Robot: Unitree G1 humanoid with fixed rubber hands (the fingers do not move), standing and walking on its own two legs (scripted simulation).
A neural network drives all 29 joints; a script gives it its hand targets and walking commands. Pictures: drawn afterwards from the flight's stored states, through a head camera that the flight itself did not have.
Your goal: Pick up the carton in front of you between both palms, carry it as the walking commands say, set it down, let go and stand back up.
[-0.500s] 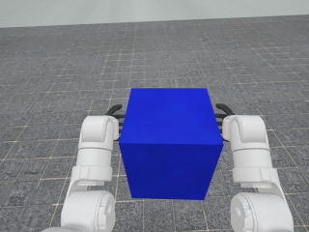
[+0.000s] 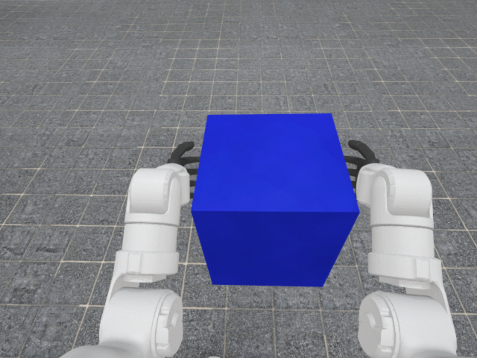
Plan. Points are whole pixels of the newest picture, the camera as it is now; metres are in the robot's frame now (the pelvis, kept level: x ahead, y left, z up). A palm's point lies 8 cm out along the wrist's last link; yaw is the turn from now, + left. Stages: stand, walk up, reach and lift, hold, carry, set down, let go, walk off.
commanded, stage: carry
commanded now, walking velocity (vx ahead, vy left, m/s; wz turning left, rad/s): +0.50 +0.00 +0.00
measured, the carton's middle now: (267, 204) +0.37 +0.02 +0.05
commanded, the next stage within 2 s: none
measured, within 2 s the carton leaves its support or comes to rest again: neither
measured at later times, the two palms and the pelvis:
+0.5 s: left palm (207, 108) +0.63 +0.17 +0.06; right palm (334, 118) +0.62 -0.13 +0.06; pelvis +0.26 +0.04 -0.05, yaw +1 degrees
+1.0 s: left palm (208, 42) +0.90 +0.21 +0.10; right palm (311, 45) +0.91 -0.08 +0.10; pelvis +0.55 +0.05 -0.03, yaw +1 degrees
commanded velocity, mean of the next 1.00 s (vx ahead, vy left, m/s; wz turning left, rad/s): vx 0.50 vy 0.00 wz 0.00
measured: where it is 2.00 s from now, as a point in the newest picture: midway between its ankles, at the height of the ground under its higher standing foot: (252, 177)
